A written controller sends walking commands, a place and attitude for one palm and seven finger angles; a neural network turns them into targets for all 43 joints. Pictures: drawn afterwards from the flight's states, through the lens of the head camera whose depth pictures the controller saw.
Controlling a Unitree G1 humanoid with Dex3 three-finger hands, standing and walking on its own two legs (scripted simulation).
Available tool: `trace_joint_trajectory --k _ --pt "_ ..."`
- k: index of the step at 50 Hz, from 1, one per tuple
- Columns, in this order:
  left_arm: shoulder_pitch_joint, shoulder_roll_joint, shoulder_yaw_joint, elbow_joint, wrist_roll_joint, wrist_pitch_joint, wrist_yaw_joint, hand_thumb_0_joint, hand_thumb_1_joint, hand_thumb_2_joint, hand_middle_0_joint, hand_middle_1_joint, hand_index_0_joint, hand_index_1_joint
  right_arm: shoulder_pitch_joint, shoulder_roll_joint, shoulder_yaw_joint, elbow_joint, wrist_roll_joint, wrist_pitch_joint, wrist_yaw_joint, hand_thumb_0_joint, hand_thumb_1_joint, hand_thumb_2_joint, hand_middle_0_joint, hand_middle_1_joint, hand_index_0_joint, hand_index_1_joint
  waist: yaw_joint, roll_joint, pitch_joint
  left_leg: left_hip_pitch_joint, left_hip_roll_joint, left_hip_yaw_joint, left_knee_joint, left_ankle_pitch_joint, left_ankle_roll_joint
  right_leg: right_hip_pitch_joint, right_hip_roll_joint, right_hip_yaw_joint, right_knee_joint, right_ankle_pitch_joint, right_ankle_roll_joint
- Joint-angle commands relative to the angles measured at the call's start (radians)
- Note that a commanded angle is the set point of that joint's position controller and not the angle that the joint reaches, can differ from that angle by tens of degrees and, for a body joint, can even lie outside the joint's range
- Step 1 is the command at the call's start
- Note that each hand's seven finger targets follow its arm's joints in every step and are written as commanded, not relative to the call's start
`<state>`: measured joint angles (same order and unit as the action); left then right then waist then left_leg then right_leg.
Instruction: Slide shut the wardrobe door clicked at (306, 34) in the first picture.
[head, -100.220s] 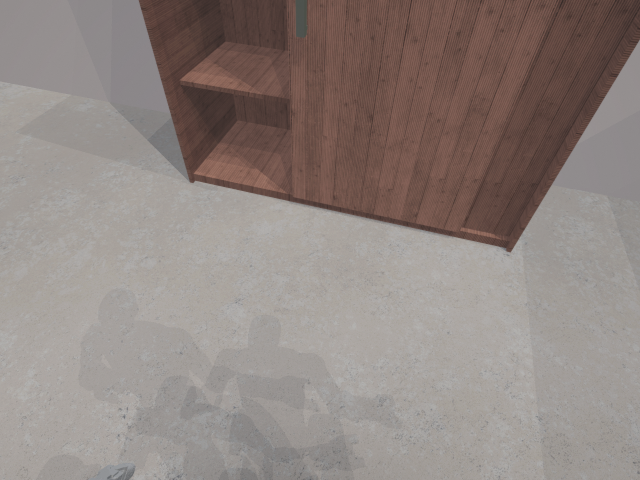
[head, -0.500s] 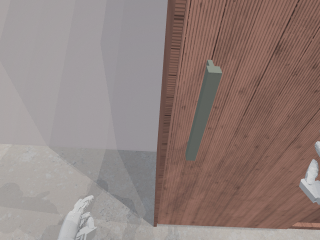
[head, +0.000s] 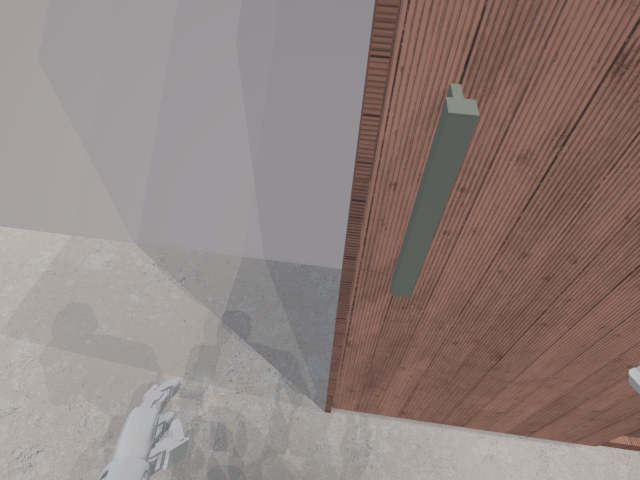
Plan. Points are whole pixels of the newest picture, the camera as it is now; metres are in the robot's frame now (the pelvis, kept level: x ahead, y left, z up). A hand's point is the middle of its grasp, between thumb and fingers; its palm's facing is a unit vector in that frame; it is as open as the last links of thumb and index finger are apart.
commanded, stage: step back with the hand held close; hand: right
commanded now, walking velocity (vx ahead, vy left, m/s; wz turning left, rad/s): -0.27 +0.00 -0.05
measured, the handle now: (422, 207) +0.40 -0.10 +0.15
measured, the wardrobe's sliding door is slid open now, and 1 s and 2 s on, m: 0.00 0.00 0.00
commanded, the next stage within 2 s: stop stepping back and stand still in 0.80 s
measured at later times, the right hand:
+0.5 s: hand out of the picture +0.13 -0.28 +0.17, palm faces +0.47 +0.75 -0.46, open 7.4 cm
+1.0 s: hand out of the picture +0.03 -0.27 +0.18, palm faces +0.40 +0.80 -0.45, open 7.4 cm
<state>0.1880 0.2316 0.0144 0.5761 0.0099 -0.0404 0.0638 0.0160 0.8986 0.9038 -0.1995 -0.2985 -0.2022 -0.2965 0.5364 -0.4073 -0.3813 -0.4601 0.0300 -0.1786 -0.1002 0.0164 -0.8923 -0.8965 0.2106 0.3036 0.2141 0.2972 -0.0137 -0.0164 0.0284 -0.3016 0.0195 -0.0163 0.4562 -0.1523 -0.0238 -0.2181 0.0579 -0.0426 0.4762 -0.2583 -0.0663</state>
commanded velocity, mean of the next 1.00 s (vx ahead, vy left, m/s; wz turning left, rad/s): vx -0.27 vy -0.01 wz -0.03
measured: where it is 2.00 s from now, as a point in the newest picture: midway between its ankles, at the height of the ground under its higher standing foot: outside the picture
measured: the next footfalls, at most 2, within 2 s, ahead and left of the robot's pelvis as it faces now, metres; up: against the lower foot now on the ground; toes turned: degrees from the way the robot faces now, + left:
left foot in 0.72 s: -0.16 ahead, +0.14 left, +0.00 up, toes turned -1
right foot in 1.00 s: -0.08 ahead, -0.07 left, +0.00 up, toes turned +1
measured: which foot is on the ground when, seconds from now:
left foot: down 0.00-0.40, up 0.42-0.70, down 0.72-1.00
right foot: down 0.00-0.86, up 0.88-0.98, down 1.00-1.00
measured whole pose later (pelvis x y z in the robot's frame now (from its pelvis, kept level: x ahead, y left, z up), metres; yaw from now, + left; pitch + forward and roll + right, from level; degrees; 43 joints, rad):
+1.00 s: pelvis -0.16 -0.01 -0.01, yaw +1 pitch +2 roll +4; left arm 0.23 0.22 0.02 0.62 0.00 -0.08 0.08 0.01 0.90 0.90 -0.20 -0.30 -0.20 -0.30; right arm 0.58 -0.49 -0.46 -0.58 0.06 -0.27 -0.11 0.01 -0.89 -0.90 0.22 0.30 0.22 0.30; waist -0.02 0.03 -0.08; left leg -0.21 -0.03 -0.01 0.52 -0.34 -0.03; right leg -0.40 0.01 0.01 0.66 -0.28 -0.01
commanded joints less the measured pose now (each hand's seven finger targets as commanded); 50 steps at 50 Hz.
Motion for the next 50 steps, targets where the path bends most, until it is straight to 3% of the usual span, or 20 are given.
trace_joint_trajectory --k 1,6,9,13,15,17,18,20,22,25,28,30,34,39,41,44,45,47,49,50 --pt "-0.098 0.117 0.04 -0.178 -0.002 -0.046 0.021 0.0 0.9 0.9 -0.2 -0.3 -0.2 -0.3 -0.011 -0.2 -0.207 -0.221 0.006 -0.079 -0.038 0.0 -0.9 -0.9 0.2 0.3 0.2 0.3 -0.031 -0.07 -0.191 0.227 0.028 -0.043 0.109 0.265 0.026 -0.136 -0.166 0.17 -0.121 0.295 0.021" --pt "-0.084 0.132 0.043 -0.17 -0.007 -0.057 0.023 0.0 0.9 0.9 -0.2 -0.3 -0.2 -0.3 -0.097 -0.15 -0.162 -0.151 -0.012 -0.081 -0.034 0.0 -0.9 -0.9 0.2 0.3 0.2 0.3 -0.017 -0.076 -0.061 0.25 0.018 -0.07 0.158 0.099 0.022 -0.377 -0.19 0.193 -0.184 -0.132 -0.032" --pt "-0.07 0.139 0.047 -0.168 -0.009 -0.065 0.021 0.0 0.9 0.9 -0.2 -0.3 -0.2 -0.3 -0.159 -0.148 -0.144 -0.149 -0.027 -0.09 -0.035 0.0 -0.9 -0.9 0.2 0.3 0.2 0.3 -0.008 0.01 -0.028 0.195 0.051 -0.132 0.08 -0.033 0.036 -0.432 -0.151 0.187 -0.131 -0.33 -0.042" --pt "-0.039 0.122 0.047 -0.152 -0.009 -0.077 0.006 0.0 0.9 0.9 -0.2 -0.3 -0.2 -0.3 -0.169 -0.169 -0.135 -0.188 -0.024 -0.105 -0.047 0.0 -0.9 -0.9 0.2 0.3 0.2 0.3 0.005 0.166 -0.049 -0.114 0.178 -0.257 -0.162 -0.36 0.104 -0.189 -0.066 0.128 0.145 -0.272 -0.003" --pt "-0.029 0.103 0.038 -0.132 -0.007 -0.076 0.001 0.0 0.9 0.9 -0.2 -0.3 -0.2 -0.3 -0.156 -0.189 -0.144 -0.24 -0.013 -0.114 -0.061 0.0 -0.9 -0.9 0.2 0.3 0.2 0.3 0.017 0.192 -0.105 -0.234 0.227 -0.225 -0.175 -0.361 0.126 -0.026 -0.056 0.105 0.243 -0.182 0.015" --pt "-0.035 0.11 0.036 -0.144 -0.006 -0.082 0.004 0.0 0.9 0.9 -0.2 -0.3 -0.2 -0.3 -0.123 -0.206 -0.171 -0.288 -0.009 -0.123 -0.074 0.0 -0.9 -0.9 0.2 0.3 0.2 0.3 0.02 0.102 -0.14 -0.216 0.19 -0.159 -0.079 -0.304 0.106 -0.022 -0.081 0.138 0.142 -0.172 0.007" --pt "-0.04 0.118 0.037 -0.15 -0.008 -0.085 0.008 0.0 0.9 0.9 -0.2 -0.3 -0.2 -0.3 -0.106 -0.21 -0.184 -0.317 -0.011 -0.132 -0.079 0.0 -0.9 -0.9 0.2 0.3 0.2 0.3 0.019 -0.005 -0.138 -0.199 0.134 -0.124 0.012 -0.294 0.08 -0.058 -0.119 0.195 0.039 -0.216 -0.011" --pt "-0.071 0.148 0.046 -0.173 0.003 -0.1 0.017 0.0 0.9 0.9 -0.2 -0.3 -0.2 -0.3 -0.096 -0.203 -0.222 -0.373 -0.039 -0.149 -0.08 0.0 -0.9 -0.9 0.2 0.3 0.2 0.3 0.002 -0.375 -0.141 0.097 -0.07 0.007 0.497 -0.184 0.005 -0.408 -0.337 0.485 -0.334 -0.504 -0.081" --pt "-0.057 0.117 0.055 -0.148 0.012 -0.115 0.01 0.0 0.9 0.9 -0.2 -0.3 -0.2 -0.3 -0.137 -0.232 -0.255 -0.344 -0.049 -0.146 -0.08 0.0 -0.9 -0.9 0.2 0.3 0.2 0.3 0.008 -0.25 -0.098 0.093 -0.074 -0.048 0.743 -0.224 0.005 -0.474 -0.378 0.465 -0.356 -0.438 -0.133" --pt "-0.04 0.113 0.063 -0.117 0.01 -0.145 0.003 0.0 0.9 0.9 -0.2 -0.3 -0.2 -0.3 -0.078 -0.185 -0.228 -0.271 -0.028 -0.151 -0.072 0.0 -0.9 -0.9 0.2 0.3 0.2 0.3 -0.006 -0.09 -0.065 -0.032 -0.066 -0.004 0.493 -0.3 0.006 -0.251 -0.305 0.346 -0.22 -0.089 -0.104" --pt "-0.027 0.107 0.048 -0.072 0.008 -0.158 -0.005 0.0 0.9 0.9 -0.2 -0.3 -0.2 -0.3 -0.028 -0.138 -0.161 -0.229 -0.007 -0.143 -0.057 0.0 -0.9 -0.9 0.2 0.3 0.2 0.3 0.006 -0.138 -0.119 -0.114 -0.065 0.028 0.204 -0.337 0.015 0.02 -0.279 0.341 -0.206 0.038 -0.061" --pt "-0.041 0.114 0.04 -0.056 0.014 -0.168 -0.008 0.0 0.9 0.9 -0.2 -0.3 -0.2 -0.3 -0.075 -0.123 -0.117 -0.252 -0.006 -0.142 -0.047 0.0 -0.9 -0.9 0.2 0.3 0.2 0.3 0.001 -0.223 -0.165 -0.083 -0.062 0.025 0.061 -0.289 0.024 0.115 -0.268 0.318 -0.175 0.251 -0.041" --pt "-0.052 0.116 0.038 -0.049 0.026 -0.152 -0.01 0.0 0.9 0.9 -0.2 -0.3 -0.2 -0.3 -0.041 -0.198 -0.155 -0.276 0.001 -0.139 -0.031 0.0 -0.9 -0.9 0.2 0.3 0.2 0.3 -0.027 -0.142 -0.335 0.032 -0.042 0.0 -0.12 0.002 0.037 0.256 -0.248 0.252 -0.06 0.639 0.013" --pt "-0.103 0.105 0.045 -0.12 0.006 -0.113 -0.002 0.0 0.9 0.9 -0.2 -0.3 -0.2 -0.3 0.012 -0.286 -0.26 -0.36 0.042 -0.149 -0.016 0.0 -0.9 -0.9 0.2 0.3 0.2 0.3 -0.035 0.005 -0.37 0.042 -0.003 -0.013 -0.058 0.15 0.037 0.187 -0.163 0.104 -0.038 0.422 0.039" --pt "-0.097 0.087 0.049 -0.128 -0.011 -0.105 0.003 0.0 0.9 0.9 -0.2 -0.3 -0.2 -0.3 0.04 -0.28 -0.264 -0.36 0.056 -0.155 -0.016 0.0 -0.9 -0.9 0.2 0.3 0.2 0.3 -0.018 0.116 -0.339 -0.09 0.081 -0.053 -0.116 0.146 0.064 0.233 -0.112 0.039 0.097 0.256 0.062" --pt "-0.106 0.081 0.052 -0.111 -0.017 -0.102 0.015 0.0 0.9 0.9 -0.2 -0.3 -0.2 -0.3 0.044 -0.274 -0.256 -0.297 0.07 -0.146 -0.029 0.0 -0.9 -0.9 0.2 0.3 0.2 0.3 -0.002 0.151 -0.166 -0.314 0.246 -0.186 -0.231 -0.089 0.16 0.124 -0.042 0.043 0.355 -0.02 0.089" --pt "-0.112 0.076 0.047 -0.102 -0.009 -0.098 0.015 0.0 0.9 0.9 -0.2 -0.3 -0.2 -0.3 0.017 -0.255 -0.231 -0.267 0.058 -0.135 -0.031 0.0 -0.9 -0.9 0.2 0.3 0.2 0.3 0.002 0.142 -0.086 -0.313 0.275 -0.201 -0.231 -0.057 0.184 0.029 -0.047 0.066 0.423 -0.057 0.091" --pt "-0.105 0.073 0.026 -0.102 -0.005 -0.088 0.022 0.0 0.9 0.9 -0.2 -0.3 -0.2 -0.3 -0.027 -0.219 -0.197 -0.192 0.041 -0.099 -0.037 0.0 -0.9 -0.9 0.2 0.3 0.2 0.3 0.018 0.103 -0.022 -0.22 0.249 -0.155 -0.167 -0.01 0.166 -0.058 -0.083 0.097 0.313 -0.055 0.079" --pt "-0.112 0.103 0.015 -0.102 -0.008 -0.099 0.039 0.0 0.9 0.9 -0.2 -0.3 -0.2 -0.3 -0.141 -0.191 -0.147 -0.144 0.027 -0.078 -0.037 0.0 -0.9 -0.9 0.2 0.3 0.2 0.3 0.027 -0.018 0.045 -0.191 0.115 -0.051 -0.042 -0.113 0.074 -0.028 -0.103 0.121 -0.023 0.055 0.06" --pt "-0.097 0.127 0.022 -0.098 -0.01 -0.112 0.048 0.0 0.9 0.9 -0.2 -0.3 -0.2 -0.3 -0.148 -0.187 -0.15 -0.103 0.017 -0.079 -0.042 0.0 -0.9 -0.9 0.2 0.3 0.2 0.3 0.015 -0.117 0.034 -0.146 0.022 -0.021 0.031 -0.142 0.043 -0.041 -0.162 0.21 -0.136 0.097 0.036"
